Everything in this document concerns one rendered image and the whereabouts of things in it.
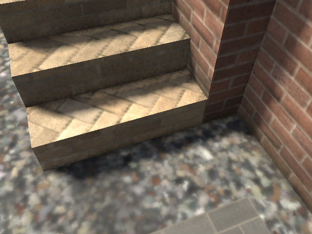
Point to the stairs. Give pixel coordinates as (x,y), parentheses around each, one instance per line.
(99,75)

